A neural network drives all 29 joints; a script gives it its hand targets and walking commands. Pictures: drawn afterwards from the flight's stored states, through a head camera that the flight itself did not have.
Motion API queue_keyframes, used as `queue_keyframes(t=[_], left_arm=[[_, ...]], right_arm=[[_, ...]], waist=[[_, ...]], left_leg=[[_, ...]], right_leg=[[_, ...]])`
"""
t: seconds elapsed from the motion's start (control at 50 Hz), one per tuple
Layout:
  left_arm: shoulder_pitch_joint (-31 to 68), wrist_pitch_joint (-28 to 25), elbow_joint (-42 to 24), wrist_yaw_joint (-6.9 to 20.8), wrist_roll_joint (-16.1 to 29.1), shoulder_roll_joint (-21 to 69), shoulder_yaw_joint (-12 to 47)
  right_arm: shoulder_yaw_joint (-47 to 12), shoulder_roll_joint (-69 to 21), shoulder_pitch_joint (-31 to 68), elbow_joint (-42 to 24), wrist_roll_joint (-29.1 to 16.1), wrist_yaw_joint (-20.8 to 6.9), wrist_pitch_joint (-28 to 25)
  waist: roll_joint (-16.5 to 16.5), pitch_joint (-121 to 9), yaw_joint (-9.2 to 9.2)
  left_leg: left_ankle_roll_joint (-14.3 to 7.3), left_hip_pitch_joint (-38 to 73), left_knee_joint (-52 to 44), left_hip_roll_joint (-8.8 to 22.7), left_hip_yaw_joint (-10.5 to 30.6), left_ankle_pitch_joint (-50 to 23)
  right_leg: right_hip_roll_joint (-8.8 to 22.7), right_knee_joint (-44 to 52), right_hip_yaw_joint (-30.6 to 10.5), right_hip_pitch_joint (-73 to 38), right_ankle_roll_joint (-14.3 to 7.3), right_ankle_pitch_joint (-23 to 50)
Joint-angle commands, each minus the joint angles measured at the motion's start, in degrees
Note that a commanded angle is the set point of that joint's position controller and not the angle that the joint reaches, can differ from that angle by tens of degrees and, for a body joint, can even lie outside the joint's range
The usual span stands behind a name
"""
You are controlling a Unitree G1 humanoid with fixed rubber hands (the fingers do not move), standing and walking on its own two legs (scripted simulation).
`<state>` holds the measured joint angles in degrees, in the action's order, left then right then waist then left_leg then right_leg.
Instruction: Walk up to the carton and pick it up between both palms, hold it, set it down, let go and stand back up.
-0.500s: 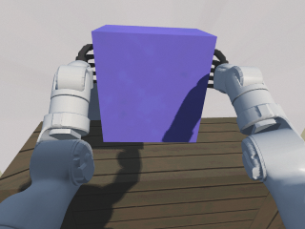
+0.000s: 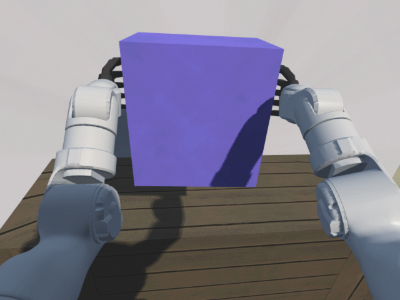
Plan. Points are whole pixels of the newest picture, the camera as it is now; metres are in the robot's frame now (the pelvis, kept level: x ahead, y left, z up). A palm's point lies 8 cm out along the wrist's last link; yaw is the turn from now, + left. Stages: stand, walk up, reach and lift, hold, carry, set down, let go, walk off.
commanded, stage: hold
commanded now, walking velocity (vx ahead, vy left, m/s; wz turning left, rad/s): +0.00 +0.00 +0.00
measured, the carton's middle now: (197, 110) +0.41 +0.01 +0.28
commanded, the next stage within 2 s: none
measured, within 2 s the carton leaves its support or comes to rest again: neither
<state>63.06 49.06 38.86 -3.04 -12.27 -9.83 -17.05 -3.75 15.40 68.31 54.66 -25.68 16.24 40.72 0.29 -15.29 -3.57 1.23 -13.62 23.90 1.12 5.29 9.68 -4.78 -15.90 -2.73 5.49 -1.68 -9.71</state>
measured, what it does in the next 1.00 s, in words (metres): stands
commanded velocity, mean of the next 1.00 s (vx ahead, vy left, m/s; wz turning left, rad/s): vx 0.00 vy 0.00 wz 0.00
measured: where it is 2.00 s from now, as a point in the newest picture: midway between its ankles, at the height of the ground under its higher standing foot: outside the picture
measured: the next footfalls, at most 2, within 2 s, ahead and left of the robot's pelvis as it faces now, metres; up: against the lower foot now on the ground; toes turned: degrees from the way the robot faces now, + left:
none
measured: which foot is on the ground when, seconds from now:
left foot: down 0.00-1.00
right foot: down 0.00-1.00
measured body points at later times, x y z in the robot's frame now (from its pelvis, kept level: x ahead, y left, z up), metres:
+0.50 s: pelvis +0.00 +0.00 +0.00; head -0.11 +0.02 +0.44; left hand +0.38 +0.18 +0.33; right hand +0.38 -0.16 +0.33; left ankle +0.03 +0.13 -0.75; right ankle -0.01 -0.11 -0.75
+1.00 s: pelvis +0.00 +0.00 +0.00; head -0.11 +0.02 +0.44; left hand +0.38 +0.18 +0.33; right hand +0.37 -0.16 +0.33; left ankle +0.03 +0.13 -0.75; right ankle -0.01 -0.11 -0.75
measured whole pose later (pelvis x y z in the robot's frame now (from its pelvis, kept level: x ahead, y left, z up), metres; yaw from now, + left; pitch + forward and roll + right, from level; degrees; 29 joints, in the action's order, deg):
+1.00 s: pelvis +0.00 +0.00 +0.00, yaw +0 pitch +0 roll -2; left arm 64.4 48.6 40.8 -2.9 -12.3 -10.4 -17.2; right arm -2.3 14.8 69.0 55.5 -24.3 16.1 40.8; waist 0.1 -15.7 -3.4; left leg 1.3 -14.1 23.6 1.0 5.5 9.0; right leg -4.7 -16.2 -2.5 6.2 -1.7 -9.4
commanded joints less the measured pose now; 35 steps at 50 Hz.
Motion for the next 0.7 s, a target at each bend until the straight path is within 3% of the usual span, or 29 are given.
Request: queue_keyframes(t=[0.0, 0.02, 0.04, 0.14, 0.2, 0.26, 0.32, 0.36, 0.42, 0.46, 0.52, 0.58, 0.68], left_arm=[[47.2, -4.5, -10.8, 10.9, 14.3, 36.1, 12.3], [48.4, -4.7, -12.7, 10.5, 14.6, 36.2, 12.6], [47.4, -4.4, -9.3, 10.5, 13.9, 35.6, 11.4], [47.6, -4.5, -11.9, 10.1, 14.8, 36.2, 12.6], [47.6, -4.5, -9.2, 10.4, 14.3, 36.5, 12.4], [48.9, -4.6, -10.8, 10.5, 15.0, 37.1, 13.6], [47.6, -4.5, -11.4, 10.6, 14.6, 35.7, 11.8], [47.0, -4.2, -8.3, 10.7, 13.2, 34.5, 10.1], [46.3, -4.2, -7.3, 11.2, 13.3, 35.9, 11.0], [48.0, -4.8, -10.0, 11.3, 14.0, 35.9, 11.9], [47.3, -4.4, -9.3, 11.1, 13.6, 34.9, 10.7], [47.0, -4.4, -7.0, 11.4, 13.5, 35.8, 11.3], [48.5, -5.1, -9.9, 10.9, 14.5, 36.0, 11.5]], right_arm=[[-2.8, -34.8, 51.9, -21.2, -10.8, -11.1, -3.4], [-2.9, -34.8, 52.6, -22.0, -11.2, -11.1, -3.5], [-3.3, -35.0, 53.7, -21.3, -11.0, -11.2, -3.5], [-2.6, -34.8, 52.7, -23.0, -10.6, -11.3, -3.4], [-1.9, -34.5, 51.8, -19.5, -9.3, -11.5, -3.1], [-1.1, -33.7, 52.2, -20.0, -9.5, -11.5, -3.1], [-2.1, -34.2, 52.9, -22.8, -9.9, -11.4, -3.2], [-1.5, -33.8, 52.3, -19.3, -9.3, -11.4, -2.9], [-1.6, -34.0, 51.4, -18.3, -9.4, -11.4, -3.0], [-2.5, -34.8, 51.0, -19.2, -10.2, -11.2, -3.0], [-3.4, -34.7, 52.7, -20.9, -10.8, -11.0, -3.0], [-2.3, -35.0, 52.6, -19.4, -9.8, -11.2, -3.3], [-2.9, -35.6, 52.4, -21.3, -10.7, -10.9, -3.2]], waist=[[-3.8, -16.7, 0.01], [-4.8, -17.8, 0.29], [-3.8, -14.9, 1.05], [-3.7, -18.3, 0.16], [-3.2, -14.2, -0.46], [-5.0, -16.1, -1.08], [-3.4, -19.0, 0.04], [-2.7, -14.2, 0.41], [-3.4, -13.5, -0.24], [-4.0, -16.1, -0.64], [-2.9, -15.5, 0.73], [-2.5, -12.8, -0.01], [-3.2, -16.6, 0.18]], left_leg=[[1.7, 13.4, -1.2, -1.6, -1.4, -14.6], [1.9, 13.9, -0.8, -1.7, -1.2, -16.1], [1.3, 12.6, -0.7, -1.9, -1.3, -14.9], [1.4, 14.3, -1.0, -1.7, -1.4, -14.7], [1.3, 12.2, -2.1, -1.4, -1.5, -11.5], [2.1, 13.0, -1.9, -1.3, -1.3, -12.7], [1.5, 14.2, -1.5, -1.7, -1.3, -14.1], [1.2, 12.6, -2.0, -1.7, -1.4, -11.6], [1.5, 11.4, -1.7, -1.6, -1.4, -12.4], [1.9, 12.7, -1.0, -1.8, -1.5, -14.7], [1.4, 13.2, -1.2, -1.9, -1.5, -14.8], [1.2, 11.4, -1.6, -1.6, -1.4, -12.5], [1.4, 13.2, -1.1, -1.8, -1.4, -14.1]], right_leg=[[0.7, 3.8, -0.8, 3.0, 2.6, 8.8], [0.6, 3.4, -0.6, 2.9, 2.6, 9.6], [0.7, 3.8, -0.7, 4.1, 2.8, 8.6], [0.5, 3.8, -0.6, 3.1, 2.7, 8.4], [0.6, 4.1, -0.8, 4.4, 2.4, 6.0], [0.5, 4.0, -0.8, 3.6, 1.9, 6.7], [0.5, 3.9, -0.6, 1.2, 2.5, 9.0], [0.9, 4.2, -0.5, 3.7, 2.8, 6.2], [0.9, 3.8, -1.0, 4.1, 2.3, 6.8], [0.9, 3.3, -1.1, 2.8, 2.6, 9.8], [0.8, 3.6, -0.7, 2.6, 3.0, 9.9], [0.9, 4.0, -0.7, 4.8, 2.8, 7.1], [0.7, 3.5, -0.7, 3.0, 3.0, 8.7]])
